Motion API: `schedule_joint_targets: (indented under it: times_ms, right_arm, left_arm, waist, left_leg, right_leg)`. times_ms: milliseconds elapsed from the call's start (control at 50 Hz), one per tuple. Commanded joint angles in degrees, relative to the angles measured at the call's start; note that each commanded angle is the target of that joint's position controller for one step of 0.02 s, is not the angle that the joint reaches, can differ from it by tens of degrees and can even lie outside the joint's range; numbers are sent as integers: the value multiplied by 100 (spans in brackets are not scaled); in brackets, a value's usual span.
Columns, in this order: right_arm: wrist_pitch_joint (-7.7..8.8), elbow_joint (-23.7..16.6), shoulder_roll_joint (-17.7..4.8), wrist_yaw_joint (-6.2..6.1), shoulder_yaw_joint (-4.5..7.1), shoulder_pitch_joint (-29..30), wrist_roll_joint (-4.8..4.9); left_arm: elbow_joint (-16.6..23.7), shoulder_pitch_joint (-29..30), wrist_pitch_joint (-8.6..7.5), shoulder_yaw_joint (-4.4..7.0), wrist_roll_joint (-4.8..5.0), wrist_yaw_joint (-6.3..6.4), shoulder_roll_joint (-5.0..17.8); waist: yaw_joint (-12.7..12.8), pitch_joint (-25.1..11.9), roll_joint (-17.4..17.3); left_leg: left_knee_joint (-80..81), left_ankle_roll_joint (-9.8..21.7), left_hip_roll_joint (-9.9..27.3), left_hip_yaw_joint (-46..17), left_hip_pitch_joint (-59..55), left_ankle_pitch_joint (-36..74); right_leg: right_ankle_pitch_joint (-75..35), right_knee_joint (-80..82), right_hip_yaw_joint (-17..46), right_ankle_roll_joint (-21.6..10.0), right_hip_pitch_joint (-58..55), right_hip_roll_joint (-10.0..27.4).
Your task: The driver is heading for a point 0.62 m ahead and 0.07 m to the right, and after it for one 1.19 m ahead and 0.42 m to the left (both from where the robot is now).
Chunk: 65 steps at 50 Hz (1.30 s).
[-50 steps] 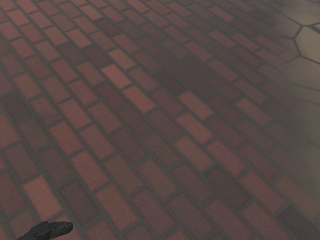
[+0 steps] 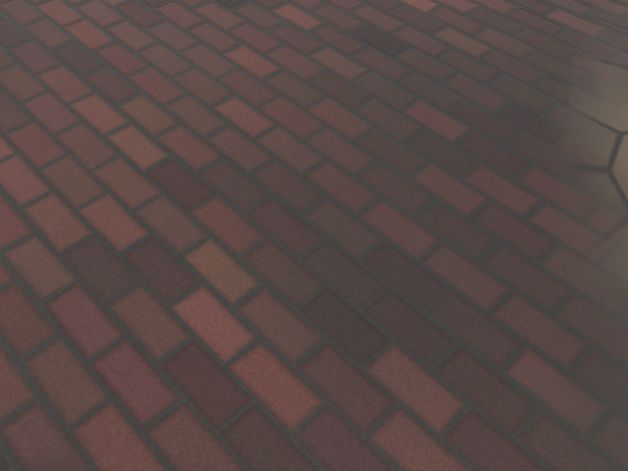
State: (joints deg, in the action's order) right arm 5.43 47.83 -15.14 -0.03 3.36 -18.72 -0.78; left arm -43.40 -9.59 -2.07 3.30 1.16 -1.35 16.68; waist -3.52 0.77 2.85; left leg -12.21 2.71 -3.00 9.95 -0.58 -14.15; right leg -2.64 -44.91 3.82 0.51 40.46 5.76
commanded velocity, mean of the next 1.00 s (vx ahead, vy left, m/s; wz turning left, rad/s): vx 0.41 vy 0.00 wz -0.04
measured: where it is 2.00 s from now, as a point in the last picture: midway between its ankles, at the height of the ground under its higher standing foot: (329, 413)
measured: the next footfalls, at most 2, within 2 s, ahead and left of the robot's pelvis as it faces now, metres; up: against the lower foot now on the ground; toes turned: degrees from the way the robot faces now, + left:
right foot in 0.18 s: +0.27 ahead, -0.13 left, +0.00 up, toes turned -9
left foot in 0.68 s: +0.61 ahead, +0.02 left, +0.00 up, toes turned -8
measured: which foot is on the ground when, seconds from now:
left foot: down 0.00-0.18, up 0.20-0.66, down 0.68-1.00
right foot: up 0.00-0.16, down 0.18-0.70, up 0.72-1.00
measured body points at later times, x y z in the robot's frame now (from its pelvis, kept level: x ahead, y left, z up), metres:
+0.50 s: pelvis +0.29 -0.06 +0.00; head +0.32 -0.08 +0.45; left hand +0.42 +0.20 -0.11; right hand +0.42 -0.35 -0.09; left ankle +0.50 +0.08 -0.68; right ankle +0.23 -0.12 -0.74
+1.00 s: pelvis +0.53 -0.04 +0.00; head +0.58 -0.02 +0.44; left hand +0.72 +0.23 -0.10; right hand +0.64 -0.33 -0.10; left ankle +0.57 +0.03 -0.74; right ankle +0.62 -0.22 -0.68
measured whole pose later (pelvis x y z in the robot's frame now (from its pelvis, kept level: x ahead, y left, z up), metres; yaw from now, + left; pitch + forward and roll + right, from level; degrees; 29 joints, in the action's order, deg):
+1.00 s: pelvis +0.53 -0.04 +0.00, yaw +1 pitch +3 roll -1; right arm 0.3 40.9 -17.5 -0.4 3.5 -12.7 0.7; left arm -37.8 -5.9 -1.2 2.4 -0.9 2.3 17.3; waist -1.8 3.4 1.2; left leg -24.3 4.6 -6.8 -6.8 18.7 -7.9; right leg 16.8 -52.6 6.8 5.6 36.8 1.3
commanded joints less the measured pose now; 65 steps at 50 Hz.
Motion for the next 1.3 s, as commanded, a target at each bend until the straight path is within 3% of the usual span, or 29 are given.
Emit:
schedule_joint_targets:
  times_ms: [20,100,160,180,200,220,240,280,320,360,460,580,640,680,700,720,740,760,800,880,1000,1100,1160,1180,1200,1220,1240,1260,1300]
  right_arm:
    - [5,-242,-969,-61,231,61,60]
    - [-201,-162,-1146,-110,291,22,144]
    - [-329,-239,-1346,-209,339,243,181]
    - [-288,-318,-1234,-233,283,255,141]
    - [-124,-612,-309,-108,-5,-372,-95]
    - [131,-674,-656,4,7,70,76]
    - [263,-865,-951,70,94,704,312]
    - [320,-838,-886,23,75,822,155]
    - [163,-745,-916,23,130,564,67]
    - [40,-712,-710,12,84,487,23]
    - [21,-873,-433,56,-57,1366,60]
    - [59,-1117,-553,236,-50,2052,194]
    - [51,-1136,-679,322,9,1757,185]
    - [39,-823,-1039,288,221,553,77]
    - [29,-763,-1476,241,327,-167,14]
    - [28,-812,-1837,262,379,-177,9]
    - [-18,-857,-1291,252,273,-325,136]
    - [-60,-956,-1131,212,221,36,143]
    - [-166,-1081,-1010,145,190,531,155]
    - [-254,-1141,-1082,66,226,793,67]
    - [-540,-1123,-1206,-151,288,776,184]
    - [-704,-1179,-1184,-213,298,712,159]
    - [-744,-1287,-1110,-213,281,899,215]
    - [-753,-1340,-1028,-215,257,976,236]
    - [-744,-1381,-763,-200,180,725,159]
    - [-710,-1429,-631,-188,153,287,157]
    - [-662,-1383,-1127,-163,271,237,80]
    - [-684,-1281,-1377,-146,376,263,132]
    - [-841,-1169,-1250,-196,400,368,190]
  left_arm:
    - [631,730,-84,-28,-7,-115,123]
    - [949,906,-72,23,1,-261,238]
    - [733,-491,-22,317,13,-220,749]
    - [519,-1443,26,511,11,-108,1157]
    - [509,-1418,14,610,49,-32,1802]
    - [664,-1630,-55,493,16,-35,1420]
    - [631,-1428,-109,403,-39,-34,1108]
    - [728,-652,-141,282,-26,-15,723]
    - [858,-322,-155,191,-134,18,503]
    - [762,-378,-201,202,-104,49,600]
    - [523,-671,-210,226,-73,146,793]
    - [126,-1115,-200,248,-76,112,889]
    - [63,-977,-122,295,-73,177,989]
    - [179,-683,-30,261,-118,264,958]
    - [369,-752,-37,173,-240,338,780]
    - [470,-1592,-144,-14,-308,249,196]
    - [347,-1361,-234,41,-233,181,691]
    - [547,-794,-281,73,-62,142,811]
    - [693,-233,-260,94,-170,221,841]
    - [674,-608,-18,66,-191,334,598]
    - [769,-29,111,63,-186,390,505]
    - [922,498,8,91,-138,305,530]
    - [841,239,-119,156,-109,245,595]
    - [765,46,-155,194,-117,238,651]
    - [798,-57,-146,271,-198,274,982]
    - [818,86,-50,345,-359,297,1351]
    - [780,-202,-26,317,-338,292,1064]
    - [835,-98,-16,238,-281,309,798]
    - [879,223,50,181,-186,332,589]
  waist:
    - [-113,421,-431]
    - [9,311,-608]
    - [882,-578,-806]
    - [1344,-1085,-430]
    - [659,-1535,1166]
    - [1030,-2436,635]
    - [1149,-1619,331]
    - [616,-626,-340]
    - [304,-426,-166]
    - [235,-327,-140]
    - [594,-71,62]
    - [897,231,75]
    - [637,64,172]
    - [-24,-689,78]
    - [-220,-1394,-552]
    - [300,-2130,-1993]
    - [-76,-2523,-1226]
    - [-105,-1771,-984]
    - [99,-844,-186]
    - [551,-710,-659]
    - [397,-935,-787]
    - [209,-698,-1069]
    - [407,-671,-1195]
    - [512,-658,-1154]
    - [374,-938,-508]
    - [17,-772,1087]
    - [241,-935,1161]
    - [263,-835,659]
    - [228,-577,290]
  left_leg:
    - [406,634,1715,-294,40,2231]
    - [-356,473,1908,-30,-684,4057]
    - [-2487,204,1720,225,-375,5983]
    - [-4058,-28,1477,234,840,4613]
    - [-6198,-420,303,-83,3636,-1205]
    - [-7001,-384,13,-1477,4412,-2021]
    - [-6902,-246,357,-1638,4880,-1480]
    - [-5833,-214,820,-1509,4400,-710]
    - [-5388,-330,1007,-1466,3676,-425]
    - [-4913,-503,1027,-1303,3510,-202]
    - [-2834,-580,865,-1075,3308,1821]
    - [-1934,-148,717,-1110,3817,1847]
    - [-1844,148,483,-1006,3514,1007]
    - [-1574,392,43,-706,1818,1407]
    - [-1772,749,935,-1930,203,2998]
    - [-1558,1982,2336,-4659,-1837,3678]
    - [-1277,1871,2231,-4895,-2056,3366]
    - [-1243,1650,2039,-4064,-1468,3495]
    - [-1053,1427,1677,-3250,14,4082]
    - [-748,1383,1274,-2742,1263,4443]
    - [-902,983,943,-2811,1472,2969]
    - [-1153,902,954,-3492,1172,2034]
    - [-1542,715,810,-3815,1013,2236]
    - [-1738,535,614,-3762,1234,1853]
    - [-2486,254,279,-3360,1769,389]
    - [-3549,-143,-660,-2264,2998,-2123]
    - [-4893,-456,-394,-1988,3409,-2631]
    - [-5530,-599,-179,-1973,3496,-2242]
    - [-5878,-782,2,-1821,3631,-1589]
  right_leg:
    - [-200,582,-281,-120,67,-17]
    - [767,908,-733,-432,-114,-314]
    - [1155,1169,-1067,-881,-2197,-949]
    - [893,1442,-323,-1171,-3953,-651]
    - [1211,1641,2762,-2244,-6138,910]
    - [1975,2543,4490,-2666,-6657,1396]
    - [1775,2726,3626,-2301,-6147,1206]
    - [705,2807,2290,-1895,-4395,758]
    - [-162,3059,1714,-1823,-3425,535]
    - [-720,3224,1266,-1823,-2961,440]
    - [-444,3357,319,-1367,-2756,26]
    - [-95,3232,354,-1209,-4041,649]
    - [-1617,2673,119,-998,-4556,791]
    - [-3455,938,-363,-631,-4328,324]
    - [-1862,-793,-585,-320,-3168,-10]
    - [3337,-2951,-411,159,-795,-1215]
    - [3787,-3451,386,141,-412,-1000]
    - [3460,-3429,376,115,-71,-735]
    - [2943,-2830,160,174,-174,-400]
    - [2644,-1820,70,383,-868,-386]
    - [1509,-516,153,583,-1050,-616]
    - [1708,487,339,498,-1150,-787]
    - [1390,1734,296,300,-1837,-828]
    - [598,2405,284,173,-2433,-651]
    - [-368,2376,994,-215,-3322,350]
    - [-2139,2369,2310,-1191,-3830,1468]
    - [-2409,2387,2927,-1767,-3844,1993]
    - [-2188,2269,2319,-1667,-3733,1731]
    - [-1399,2233,1335,-1206,-3511,1080]
Over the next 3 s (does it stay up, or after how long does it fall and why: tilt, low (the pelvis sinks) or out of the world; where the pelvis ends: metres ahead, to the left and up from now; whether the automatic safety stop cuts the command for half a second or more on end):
stays up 0.82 0.22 -0.02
